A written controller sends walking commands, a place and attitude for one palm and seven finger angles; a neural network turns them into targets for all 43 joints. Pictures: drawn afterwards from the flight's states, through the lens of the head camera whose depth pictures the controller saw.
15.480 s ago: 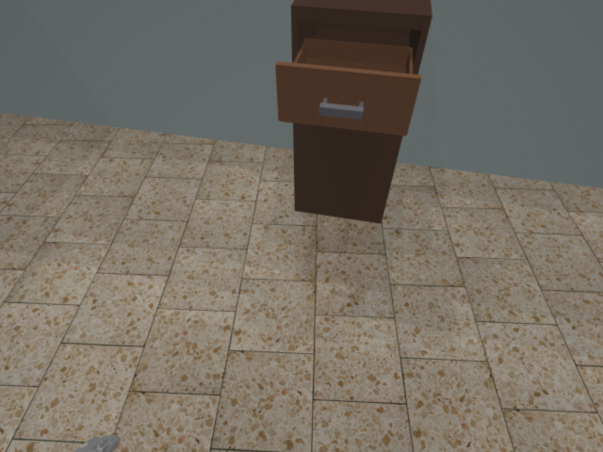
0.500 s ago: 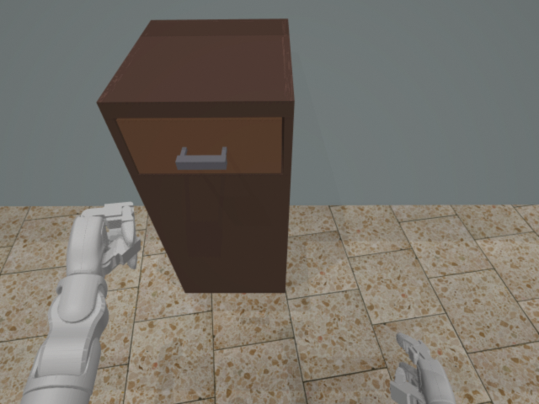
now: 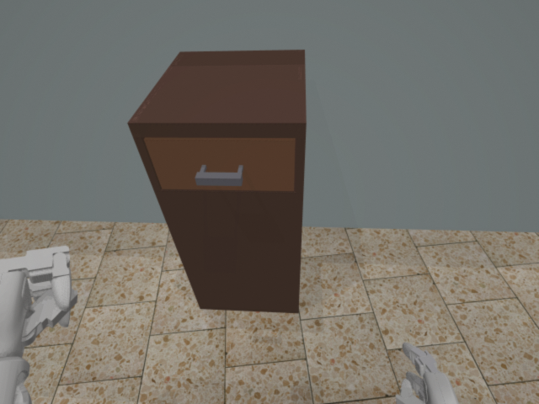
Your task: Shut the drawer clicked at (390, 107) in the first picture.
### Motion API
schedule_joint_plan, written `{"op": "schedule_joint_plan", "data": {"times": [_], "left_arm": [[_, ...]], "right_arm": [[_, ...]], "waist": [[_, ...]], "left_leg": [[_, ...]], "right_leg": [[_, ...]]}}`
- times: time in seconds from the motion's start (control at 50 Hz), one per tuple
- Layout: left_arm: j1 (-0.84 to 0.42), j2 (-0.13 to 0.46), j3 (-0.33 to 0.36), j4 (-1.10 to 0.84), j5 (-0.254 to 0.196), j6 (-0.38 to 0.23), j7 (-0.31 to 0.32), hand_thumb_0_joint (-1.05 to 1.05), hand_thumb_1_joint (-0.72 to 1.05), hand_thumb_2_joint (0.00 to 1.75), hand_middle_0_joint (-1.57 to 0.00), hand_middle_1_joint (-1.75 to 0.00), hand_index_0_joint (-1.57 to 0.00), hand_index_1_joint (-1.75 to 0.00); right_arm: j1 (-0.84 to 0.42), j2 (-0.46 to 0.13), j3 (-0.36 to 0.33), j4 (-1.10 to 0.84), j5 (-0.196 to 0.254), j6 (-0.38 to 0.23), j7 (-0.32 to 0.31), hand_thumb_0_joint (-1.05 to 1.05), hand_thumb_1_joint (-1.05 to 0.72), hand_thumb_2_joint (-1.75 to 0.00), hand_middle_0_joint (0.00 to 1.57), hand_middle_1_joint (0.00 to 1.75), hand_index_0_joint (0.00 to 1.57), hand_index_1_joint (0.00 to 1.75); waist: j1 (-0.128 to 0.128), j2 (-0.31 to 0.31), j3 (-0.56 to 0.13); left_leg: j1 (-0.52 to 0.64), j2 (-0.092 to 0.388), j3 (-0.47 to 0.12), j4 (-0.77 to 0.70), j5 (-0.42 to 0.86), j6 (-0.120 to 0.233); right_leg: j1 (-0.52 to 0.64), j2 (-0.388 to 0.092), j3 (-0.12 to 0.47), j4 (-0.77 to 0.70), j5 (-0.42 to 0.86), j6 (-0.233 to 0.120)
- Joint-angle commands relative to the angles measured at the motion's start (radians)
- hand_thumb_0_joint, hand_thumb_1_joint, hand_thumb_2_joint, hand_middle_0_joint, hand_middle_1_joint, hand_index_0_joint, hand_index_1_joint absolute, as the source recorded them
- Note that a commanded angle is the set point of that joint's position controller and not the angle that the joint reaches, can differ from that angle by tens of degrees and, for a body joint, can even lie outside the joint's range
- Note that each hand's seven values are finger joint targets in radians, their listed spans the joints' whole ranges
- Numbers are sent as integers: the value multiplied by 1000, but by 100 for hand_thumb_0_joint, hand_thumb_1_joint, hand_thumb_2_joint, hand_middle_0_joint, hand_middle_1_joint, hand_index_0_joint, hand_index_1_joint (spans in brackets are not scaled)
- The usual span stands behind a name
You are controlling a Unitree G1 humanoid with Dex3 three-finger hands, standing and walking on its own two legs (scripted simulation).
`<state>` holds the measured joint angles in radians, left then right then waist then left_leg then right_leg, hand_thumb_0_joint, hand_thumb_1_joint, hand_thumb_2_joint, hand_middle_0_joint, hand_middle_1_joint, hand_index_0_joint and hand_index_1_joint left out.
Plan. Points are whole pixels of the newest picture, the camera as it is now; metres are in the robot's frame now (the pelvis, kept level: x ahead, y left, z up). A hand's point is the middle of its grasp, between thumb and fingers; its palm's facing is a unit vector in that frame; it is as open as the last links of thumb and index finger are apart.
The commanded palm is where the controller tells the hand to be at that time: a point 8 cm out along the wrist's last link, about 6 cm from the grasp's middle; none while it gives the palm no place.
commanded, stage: draw the hand back to the body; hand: left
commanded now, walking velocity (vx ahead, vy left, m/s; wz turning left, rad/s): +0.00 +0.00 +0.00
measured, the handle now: (220, 173) +0.62 +0.21 -0.02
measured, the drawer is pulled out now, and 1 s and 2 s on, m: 0.00 0.00 0.00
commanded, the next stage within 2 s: step back with the hand held close in 0.12 s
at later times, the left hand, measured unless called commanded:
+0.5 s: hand (67, 310) +0.16 +0.25 +0.15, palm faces +0.33 -0.81 -0.49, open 3.2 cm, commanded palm +0.10 +0.29 +0.17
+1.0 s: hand (17, 379) +0.09 +0.25 +0.16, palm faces +0.39 -0.80 -0.46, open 3.2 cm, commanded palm +0.03 +0.30 +0.17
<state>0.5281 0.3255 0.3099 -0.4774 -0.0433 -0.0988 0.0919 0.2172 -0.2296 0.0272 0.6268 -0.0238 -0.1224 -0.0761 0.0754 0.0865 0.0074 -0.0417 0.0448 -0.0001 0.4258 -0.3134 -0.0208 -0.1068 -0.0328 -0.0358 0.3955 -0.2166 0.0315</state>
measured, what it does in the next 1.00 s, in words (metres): shifts its weight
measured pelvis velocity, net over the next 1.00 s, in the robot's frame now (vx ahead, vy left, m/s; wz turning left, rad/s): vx -0.10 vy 0.02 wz -0.01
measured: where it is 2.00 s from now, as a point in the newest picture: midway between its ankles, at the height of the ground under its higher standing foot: outside the picture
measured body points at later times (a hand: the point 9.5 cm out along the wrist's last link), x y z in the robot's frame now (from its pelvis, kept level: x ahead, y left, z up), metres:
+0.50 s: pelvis -0.03 +0.01 +0.00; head -0.02 +0.00 +0.45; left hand +0.14 +0.29 +0.18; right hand +0.14 -0.23 -0.09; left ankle -0.05 +0.13 -0.74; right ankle +0.00 -0.14 -0.74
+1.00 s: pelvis -0.10 +0.02 -0.01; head -0.09 +0.01 +0.44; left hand +0.06 +0.29 +0.18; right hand +0.07 -0.23 -0.09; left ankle -0.05 +0.13 -0.74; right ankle +0.00 -0.14 -0.74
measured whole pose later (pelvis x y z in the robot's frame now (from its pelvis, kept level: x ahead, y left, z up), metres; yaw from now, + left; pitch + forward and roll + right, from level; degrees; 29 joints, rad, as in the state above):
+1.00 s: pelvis -0.10 +0.02 -0.01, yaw -1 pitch +0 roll -1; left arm 0.59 0.35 0.36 -0.53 0.00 -0.28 0.15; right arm 0.21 -0.23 -0.01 0.58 -0.02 -0.08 -0.09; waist 0.01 0.03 0.01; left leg -0.38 0.02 0.00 0.61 -0.24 0.01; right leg -0.40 -0.05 -0.01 0.47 -0.11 0.04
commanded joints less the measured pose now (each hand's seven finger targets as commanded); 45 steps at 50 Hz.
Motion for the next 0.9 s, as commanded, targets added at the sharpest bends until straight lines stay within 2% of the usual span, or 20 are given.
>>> {"op": "schedule_joint_plan", "data": {"times": [0.0, 0.08, 0.1, 0.16, 0.22, 0.24, 0.26, 0.28, 0.3, 0.34, 0.44, 0.48, 0.5, 0.56, 0.58, 0.6, 0.72, 0.78, 0.8, 0.88], "left_arm": [[-122, 138, 74, -164, 5, -56, 24, 0, 90, 90, -140, -160, -140, -160], [-136, 148, 87, -159, 8, -66, 33, 0, 90, 90, -140, -160, -140, -160], [-138, 161, 94, -170, 10, -67, 33, 0, 90, 90, -140, -160, -140, -160], [-121, 162, 98, -185, 9, -75, 37, 0, 90, 90, -140, -160, -140, -160], [-123, 162, 97, -190, 12, -75, 36, 0, 90, 90, -140, -160, -140, -160], [-169, 244, 212, -217, 5, -119, 39, 0, 90, 90, -140, -160, -140, -160], [-67, 182, 170, -126, 10, -122, 31, 0, 90, 90, -140, -160, -140, -160], [-30, 163, 152, -132, 11, -129, 27, 0, 90, 90, -140, -160, -140, -160], [-29, 174, 163, -162, 11, -143, 26, 0, 90, 90, -140, -160, -140, -160], [23, 160, 151, -169, 12, -155, 28, 0, 90, 90, -140, -160, -140, -160], [93, 187, 181, -213, 5, -168, 41, 0, 90, 90, -140, -160, -140, -160], [104, 194, 187, -226, 4, -169, 44, 0, 90, 90, -140, -160, -140, -160], [104, 202, 194, -238, 4, -169, 44, 0, 90, 90, -140, -160, -140, -160], [104, 192, 184, -237, 6, -169, 46, 0, 90, 90, -140, -160, -140, -160], [98, 190, 181, -232, 9, -170, 47, 0, 90, 90, -140, -160, -140, -160], [87, 189, 179, -240, 12, -172, 47, 0, 90, 90, -140, -160, -140, -160], [54, 193, 184, -247, 29, -192, 60, 0, 90, 90, -140, -160, -140, -160], [42, 191, 182, -254, 36, -206, 66, 0, 90, 90, -140, -160, -140, -160], [29, 211, 197, -262, 38, -211, 69, 0, 90, 90, -140, -160, -140, -160], [27, 199, 178, -254, 32, -230, 81, 0, 90, 90, -140, -160, -140, -160]], "right_arm": [[-124, -93, -41, -152, 5, -71, -23, 0, -90, -90, 20, 30, 20, 30], [-125, -90, -43, -150, 4, -77, -33, 0, -90, -90, 20, 30, 20, 30], [-129, -92, -43, -150, 3, -81, -33, 0, -90, -90, 20, 30, 20, 30], [-133, -85, -39, -151, 1, -92, -32, 0, -90, -90, 20, 30, 20, 30], [-138, -83, -38, -150, 1, -100, -32, 0, -90, -90, 20, 30, 20, 30], [-127, -112, -41, -180, 2, -60, -21, 0, -90, -90, 20, 30, 20, 30], [-128, -94, -46, -166, 4, -35, -17, 0, -90, -90, 20, 30, 20, 30], [-123, -97, -51, -172, 2, -15, -11, 0, -90, -90, 20, 30, 20, 30], [-134, -100, -55, -180, 0, -4, -11, 0, -90, -90, 20, 30, 20, 30], [-127, -104, -62, -188, 1, 14, -9, 0, -90, -90, 20, 30, 20, 30], [-127, -106, -78, -218, 9, 39, -13, 0, -90, -90, 20, 30, 20, 30], [-128, -103, -84, -226, 13, 46, -16, 0, -90, -90, 20, 30, 20, 30], [-133, -107, -85, -230, 12, 47, -19, 0, -90, -90, 20, 30, 20, 30], [-127, -107, -88, -236, 17, 49, -21, 0, -90, -90, 20, 30, 20, 30], [-127, -107, -89, -236, 17, 48, -23, 0, -90, -90, 20, 30, 20, 30], [-130, -112, -87, -238, 15, 45, -25, 0, -90, -90, 20, 30, 20, 30], [-114, -109, -85, -238, 19, 20, -27, 0, -90, -90, 20, 30, 20, 30], [-97, -110, -86, -232, 17, 7, -25, 0, -90, -90, 20, 30, 20, 30], [-99, -113, -89, -231, 14, 5, -27, 0, -90, -90, 20, 30, 20, 30], [-72, -109, -89, -207, 14, -3, -27, 0, -90, -90, 20, 30, 20, 30]], "waist": [[-19, -75, 27], [-9, -82, -11], [-5, -48, -23], [2, -40, -39], [2, -28, -15], [-55, -63, 76], [-54, -120, 53], [-60, -126, 23], [-59, -99, 9], [-64, -43, -60], [-58, -29, -174], [-59, -43, -184], [-55, -24, -189], [-60, -20, -157], [-62, -29, -140], [-60, -3, -127], [-69, -42, -68], [-74, -73, -63], [-76, -82, -63], [-85, -117, -70]], "left_leg": [[-86, -30, 38, -70, 235, 38], [-73, -34, 40, -70, 209, 46], [-68, -36, 37, -72, 203, 43], [-72, -38, 37, -70, 229, 42], [-78, -37, 36, -75, 224, 37], [-171, -33, 35, -44, 154, 55], [-160, -37, 18, -23, 150, 55], [-156, -36, 23, -7, 174, 52], [-162, -37, 21, -13, 198, 49], [-159, -25, 20, -35, 251, 48], [-173, -7, 3, -47, 440, 38], [-188, -3, 2, -41, 467, 36], [-205, -3, -8, -48, 476, 34], [-255, 15, -14, -62, 421, 43], [-283, 20, -12, -69, 371, 49], [-329, 21, -27, -88, 310, 55], [-505, 20, -34, -91, -50, 83], [-512, -2, -27, -53, -150, 82], [-501, -10, -23, -32, -169, 79], [-353, -36, -5, 71, -136, 53]], "right_leg": [[10, 36, -17, -64, 127, -39], [28, 27, -9, -59, 93, -39], [35, 29, -4, -65, 84, -42], [60, 26, -3, -55, 121, -42], [56, 29, -1, -61, 115, -43], [-66, -14, 96, -125, 124, -46], [-79, -35, 99, -143, 101, -51], [-77, -43, 104, -143, 118, -54], [-67, -42, 85, -130, 156, -53], [-29, -35, 59, -81, 218, -45], [47, -13, 9, 23, 374, -25], [49, -11, 5, 49, 416, -18], [58, -7, 2, 63, 417, -18], [43, 1, 4, 96, 374, -9], [37, 1, 7, 100, 347, -7], [47, 5, 10, 109, 301, -6], [48, -6, 60, 107, 157, -9], [-9, -20, 94, 43, 32, -16], [-38, -25, 113, 9, -20, -21], [-230, -64, 126, -94, -204, -40]]}}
